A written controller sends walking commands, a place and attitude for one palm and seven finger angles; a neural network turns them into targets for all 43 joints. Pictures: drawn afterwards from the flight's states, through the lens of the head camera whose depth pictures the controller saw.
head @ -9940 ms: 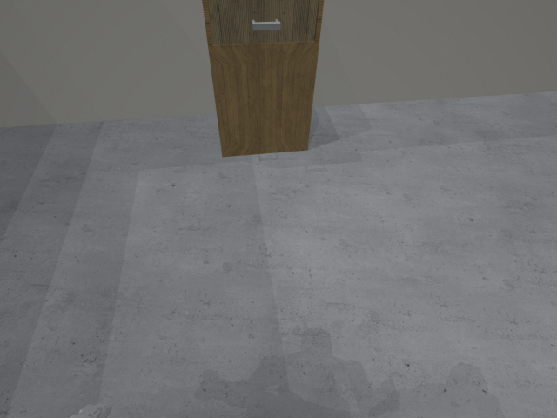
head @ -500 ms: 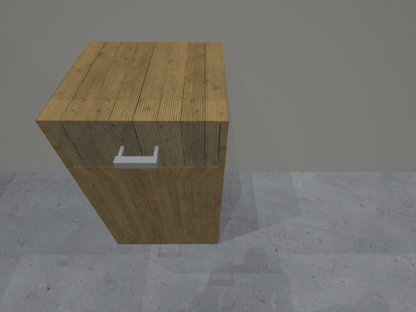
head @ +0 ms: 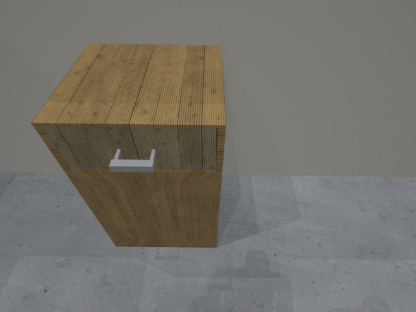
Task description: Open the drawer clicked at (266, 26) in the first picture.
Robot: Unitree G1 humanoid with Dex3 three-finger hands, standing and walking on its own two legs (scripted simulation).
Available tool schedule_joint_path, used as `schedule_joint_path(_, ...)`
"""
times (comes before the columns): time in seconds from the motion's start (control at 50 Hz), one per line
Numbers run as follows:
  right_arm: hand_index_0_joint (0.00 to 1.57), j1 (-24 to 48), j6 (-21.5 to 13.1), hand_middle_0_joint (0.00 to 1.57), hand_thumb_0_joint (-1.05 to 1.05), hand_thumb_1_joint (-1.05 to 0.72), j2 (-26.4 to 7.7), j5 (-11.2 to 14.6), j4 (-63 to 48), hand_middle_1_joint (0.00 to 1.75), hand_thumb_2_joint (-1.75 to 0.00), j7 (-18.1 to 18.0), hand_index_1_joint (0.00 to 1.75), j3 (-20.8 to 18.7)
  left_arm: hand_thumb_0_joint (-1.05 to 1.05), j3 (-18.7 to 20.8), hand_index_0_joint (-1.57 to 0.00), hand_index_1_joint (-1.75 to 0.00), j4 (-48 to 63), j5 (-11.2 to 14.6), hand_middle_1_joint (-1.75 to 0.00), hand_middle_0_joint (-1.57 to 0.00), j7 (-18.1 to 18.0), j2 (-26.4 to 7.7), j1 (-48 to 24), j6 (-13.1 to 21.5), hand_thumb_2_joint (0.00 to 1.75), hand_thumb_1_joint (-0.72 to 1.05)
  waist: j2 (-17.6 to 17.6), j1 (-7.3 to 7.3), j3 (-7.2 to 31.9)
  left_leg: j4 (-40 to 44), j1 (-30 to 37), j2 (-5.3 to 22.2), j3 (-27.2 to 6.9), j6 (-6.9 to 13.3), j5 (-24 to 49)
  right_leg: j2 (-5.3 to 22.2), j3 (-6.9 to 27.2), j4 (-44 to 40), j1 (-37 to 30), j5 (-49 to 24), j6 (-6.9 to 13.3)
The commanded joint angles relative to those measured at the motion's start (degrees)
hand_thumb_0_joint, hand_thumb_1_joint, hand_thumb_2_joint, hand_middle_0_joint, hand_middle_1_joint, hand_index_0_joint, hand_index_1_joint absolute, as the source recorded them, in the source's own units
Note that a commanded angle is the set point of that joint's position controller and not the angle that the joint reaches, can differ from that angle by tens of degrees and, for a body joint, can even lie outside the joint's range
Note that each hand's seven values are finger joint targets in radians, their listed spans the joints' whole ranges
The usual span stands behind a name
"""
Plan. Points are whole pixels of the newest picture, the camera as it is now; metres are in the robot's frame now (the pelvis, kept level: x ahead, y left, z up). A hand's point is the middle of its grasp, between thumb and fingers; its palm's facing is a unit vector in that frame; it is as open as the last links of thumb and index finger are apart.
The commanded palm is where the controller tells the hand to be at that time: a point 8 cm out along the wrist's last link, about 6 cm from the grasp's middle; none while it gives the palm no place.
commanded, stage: look again from close up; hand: left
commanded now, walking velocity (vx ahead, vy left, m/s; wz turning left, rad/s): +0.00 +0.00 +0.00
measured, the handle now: (134, 159) +0.50 +0.24 -0.06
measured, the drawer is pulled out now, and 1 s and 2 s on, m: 0.00 0.00 0.00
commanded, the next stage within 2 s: raise the hand with hooked fingers in 0.50 s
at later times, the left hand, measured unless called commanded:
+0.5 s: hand out of the picture -0.03 +0.15 -0.17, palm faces +0.06 -0.98 -0.18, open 7.4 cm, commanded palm none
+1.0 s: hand (123, 295) +0.16 +0.17 -0.05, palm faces +0.06 -0.18 -0.98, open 8.4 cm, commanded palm +0.13 +0.22 -0.02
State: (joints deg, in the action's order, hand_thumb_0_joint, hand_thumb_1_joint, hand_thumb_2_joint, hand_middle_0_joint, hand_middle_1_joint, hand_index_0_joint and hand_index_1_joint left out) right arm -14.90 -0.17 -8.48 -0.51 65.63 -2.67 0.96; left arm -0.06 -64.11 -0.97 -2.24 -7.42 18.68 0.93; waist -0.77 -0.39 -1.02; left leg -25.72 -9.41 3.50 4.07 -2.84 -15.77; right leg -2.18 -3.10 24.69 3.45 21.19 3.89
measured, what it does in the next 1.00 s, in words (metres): shifts its weight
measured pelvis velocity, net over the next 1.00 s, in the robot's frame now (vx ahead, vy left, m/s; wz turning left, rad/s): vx -0.07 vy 0.01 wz -0.05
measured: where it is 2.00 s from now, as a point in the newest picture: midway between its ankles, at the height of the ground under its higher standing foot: outside the picture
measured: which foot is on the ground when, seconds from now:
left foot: down 0.00-1.00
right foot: down 0.00-1.00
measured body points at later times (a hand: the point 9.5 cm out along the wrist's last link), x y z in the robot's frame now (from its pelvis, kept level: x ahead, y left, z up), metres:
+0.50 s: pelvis +0.00 +0.00 +0.00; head +0.01 -0.01 +0.45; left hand -0.04 +0.21 -0.16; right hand -0.01 -0.22 -0.16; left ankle -0.03 +0.15 -0.74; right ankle -0.09 -0.07 -0.74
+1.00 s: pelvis -0.07 +0.01 -0.05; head -0.05 -0.02 +0.40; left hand +0.15 +0.18 +0.00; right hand +0.17 -0.23 -0.12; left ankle -0.03 +0.16 -0.74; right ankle -0.09 -0.07 -0.74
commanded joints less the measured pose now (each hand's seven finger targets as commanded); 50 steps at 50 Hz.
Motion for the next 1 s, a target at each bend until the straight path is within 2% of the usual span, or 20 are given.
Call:
schedule_joint_path(0.0,0.20,-3.6,-0.8,0.20,0.00,-0.90,-4.7,-0.1,-1.6,0.30,-0.90,0.0,0.30,-0.4,0.00,0.9,-0.20,-0.30,0.7,0.3,-0.30,-0.20,-0.3,-6.3,5.6,0.7,0.90,0.90,0.4,-0.13,-1.9,1.2,2.7,3.0,-2.4,4.0,17.1,8.0,5.3,-4.1,4.9,-28.9,-1.8)
schedule_joint_path(0.42,0.20,-4.4,-0.7,0.20,0.00,-0.90,-3.8,0.0,-1.1,0.30,-0.90,-0.2,0.30,-0.4,0.00,1.0,-0.20,-0.30,0.2,0.3,-0.30,-0.20,-0.4,-5.7,7.3,0.8,0.90,0.90,-1.0,-0.21,-2.2,0.7,1.8,2.7,-1.9,3.7,15.8,8.3,5.1,-4.5,3.9,-33.1,-2.6)
schedule_joint_path(0.56,0.20,-5.0,-0.8,0.20,0.00,-0.90,-3.6,0.0,-0.7,0.30,-0.90,-0.2,0.30,-0.3,0.00,1.0,-0.20,-0.30,0.1,0.3,-0.30,-0.20,-0.4,-5.2,7.2,0.7,0.90,0.90,0.1,-0.26,-3.0,1.4,1.9,2.9,-2.4,3.9,16.8,7.9,4.9,-4.7,4.6,-28.9,-2.1)
schedule_joint_path(0.58,0.20,3.7,-1.3,0.20,0.00,-0.90,-5.5,0.5,-6.0,0.30,-0.90,0.7,0.30,-1.4,0.00,1.4,-0.20,-0.30,-1.0,-0.6,-0.30,-0.20,-2.6,-7.6,11.6,2.8,0.90,0.90,-3.9,-2.99,-8.8,-16.2,-9.8,1.0,1.7,1.9,6.3,13.6,13.5,-6.5,7.9,-64.8,-9.2)
schedule_joint_path(0.6,0.20,2.7,-10.4,0.20,0.00,-0.90,-13.8,3.9,-26.2,0.30,-0.90,-2.6,0.30,-1.1,0.00,-6.0,-0.20,-0.32,87.0,-3.9,-0.32,-0.20,-1.0,-21.9,-34.7,13.5,0.89,0.88,12.7,3.11,16.8,-4.7,8.6,-3.2,1.0,6.8,14.2,9.1,16.3,1.1,6.0,-54.9,-1.5)
schedule_joint_path(0.62,0.20,3.9,-14.9,0.20,0.00,-0.90,-10.2,2.6,-21.9,0.30,-0.90,-5.1,0.30,-2.1,0.00,-0.8,-0.20,-0.33,71.5,-5.6,-0.33,-0.20,-6.4,-19.1,-13.8,9.0,0.88,0.85,27.3,0.33,19.9,0.8,13.5,-2.7,-1.3,6.9,29.9,4.8,8.7,8.0,5.8,-37.3,-0.2)
schedule_joint_path(0.64,0.20,2.5,-16.6,0.20,0.00,-0.90,-9.0,5.0,-23.3,0.30,-0.90,-5.1,0.30,-3.1,0.00,-3.4,-0.21,-0.34,66.6,-5.5,-0.34,-0.21,-9.8,-12.5,-0.2,0.5,0.87,0.83,20.3,0.08,12.3,1.4,10.1,-0.8,-4.4,5.7,35.0,2.6,3.4,10.2,14.2,-19.0,-1.4)
schedule_joint_path(0.66,0.20,3.6,-17.1,0.20,0.00,-0.90,-8.1,5.0,-22.2,0.30,-0.90,-5.1,0.30,-3.5,0.00,-7.7,-0.21,-0.36,61.5,-8.7,-0.36,-0.21,-10.3,-4.6,1.6,-2.0,0.86,0.81,8.6,1.33,8.0,-1.7,4.9,-0.1,-3.8,6.3,35.8,2.5,-0.1,9.3,16.5,-19.0,-2.7)
schedule_joint_path(0.68,0.20,5.9,-17.7,0.20,0.00,-0.90,-9.5,4.8,-26.4,0.30,-0.90,-4.8,0.30,-4.6,0.00,-8.3,-0.21,-0.37,69.0,-12.9,-0.37,-0.21,-11.2,-6.7,-1.8,-1.5,0.85,0.78,1.2,0.43,5.2,-5.7,-0.2,-1.5,-3.6,6.6,29.7,2.7,1.9,8.5,18.9,-25.2,-2.6)
schedule_joint_path(0.7,0.20,4.9,-17.5,0.20,0.00,-0.90,-11.9,2.2,-26.2,0.30,-0.90,-4.1,0.30,-4.5,0.00,-7.7,-0.21,-0.39,69.3,-19.2,-0.39,-0.21,-12.5,-10.1,1.3,-1.3,0.84,0.76,-3.1,1.42,12.9,-9.9,0.1,-2.9,-2.2,7.2,26.3,3.3,3.2,9.5,20.0,-31.1,-2.9)
schedule_joint_path(0.72,0.20,4.5,-16.6,0.20,0.00,-0.90,-12.0,0.6,-28.0,0.30,-0.90,-3.2,0.30,-4.0,0.00,-10.0,-0.21,-0.40,68.7,-24.7,-0.40,-0.21,-14.0,-8.7,2.5,-1.6,0.83,0.74,-8.5,2.04,14.8,-12.5,-4.0,-3.9,-3.5,6.9,23.3,3.9,3.7,11.6,21.1,-36.5,-3.4)
schedule_joint_path(0.74,0.20,4.5,-15.6,0.20,0.00,-0.90,-12.0,-0.1,-30.1,0.30,-0.90,-2.2,0.30,-4.1,0.00,-12.4,-0.21,-0.42,68.0,-30.7,-0.42,-0.21,-15.7,-7.0,1.3,-1.8,0.82,0.71,-9.4,2.53,16.2,-14.5,-7.6,-4.8,-4.2,6.5,22.0,3.8,4.4,13.9,22.4,-37.3,-3.6)
schedule_joint_path(0.76,0.20,4.6,-13.8,0.20,0.00,-0.90,-11.7,-1.5,-30.9,0.30,-0.90,-1.2,0.30,-4.6,0.00,-13.4,-0.22,-0.43,63.5,-38.1,-0.43,-0.22,-17.8,-5.8,2.7,-2.2,0.81,0.69,-12.2,2.14,16.4,-16.0,-11.9,-5.2,-4.6,5.8,18.7,3.4,3.7,15.2,25.1,-33.2,-3.7)
schedule_joint_path(0.78,0.20,6.4,-11.9,0.20,0.00,-0.90,-11.8,-2.5,-32.4,0.30,-0.90,-0.1,0.30,-5.3,0.00,-13.2,-0.22,-0.45,60.0,-44.1,-0.45,-0.22,-19.9,-5.1,5.6,-2.2,0.80,0.67,-14.5,0.78,13.3,-16.9,-16.9,-5.3,-4.8,5.1,14.4,2.7,4.0,15.9,28.0,-27.1,-3.2)
schedule_joint_path(0.82,0.20,9.5,-7.8,0.20,0.00,-0.90,-11.8,-3.7,-34.7,0.30,-0.90,2.8,0.30,-6.0,0.00,-11.8,-0.22,-0.48,56.3,-54.0,-0.48,-0.22,-22.8,-5.0,11.8,-1.9,0.78,0.62,-15.8,-2.96,12.1,-18.4,-23.7,-5.9,-4.0,4.3,9.0,2.3,6.4,16.8,29.6,-21.0,-1.8)
schedule_joint_path(0.84,0.20,10.8,-5.6,0.20,0.00,-0.90,-11.5,-3.6,-35.8,0.30,-0.90,4.1,0.30,-6.1,0.00,-8.9,-0.22,-0.50,57.9,-57.6,-0.50,-0.22,-23.6,-7.7,12.7,-1.3,0.77,0.60,-14.6,-5.23,14.1,-19.7,-26.1,-6.2,-3.6,4.0,9.2,2.7,8.9,18.0,27.4,-24.4,-1.2)
schedule_joint_path(0.88,0.20,14.4,-2.4,0.20,0.00,-0.90,-10.7,-3.0,-39.5,0.30,-0.90,5.8,0.30,-5.3,0.00,-4.8,-0.22,-0.53,63.7,-62.1,-0.53,-0.22,-25.8,-12.8,11.8,-0.9,0.75,0.55,-9.4,-7.91,18.4,-20.7,-29.2,-7.3,-1.9,3.5,7.1,3.5,10.8,20.3,23.9,-22.7,-0.6)
schedule_joint_path(0.92,0.20,17.1,0.4,0.20,0.00,-0.90,-10.2,-2.0,-42.7,0.30,-0.90,6.1,0.30,-4.5,0.00,-2.4,-0.23,-0.55,67.0,-65.1,-0.55,-0.23,-28.3,-15.8,6.7,-2.7,0.73,0.50,-2.1,-8.39,18.5,-20.6,-27.3,-8.2,-1.4,3.3,5.4,2.7,11.6,19.9,25.2,-14.3,0.1)
schedule_joint_path(0.94,0.20,18.0,2.0,0.20,0.00,-0.90,-9.9,-1.4,-43.1,0.30,-0.90,5.9,0.30,-4.4,0.00,-0.9,-0.23,-0.57,68.6,-65.7,-0.57,-0.23,-29.8,-17.3,1.9,-4.6,0.72,0.48,-1.2,-7.98,18.6,-20.3,-26.3,-8.2,-1.7,3.4,4.6,2.1,11.3,19.0,25.6,-9.6,0.3)
schedule_joint_path(0.98,0.20,18.8,4.0,0.20,0.00,-0.90,-9.3,-0.9,-44.4,0.30,-0.90,4.5,0.30,-4.4,0.00,-3.8,-0.23,-0.60,69.9,-64.9,-0.60,-0.23,-31.4,-14.4,-6.8,-8.8,0.70,0.43,0.6,-5.75,18.3,-19.3,-21.5,-8.1,-1.4,4.0,2.5,1.4,10.9,16.0,27.0,-4.3,0.0)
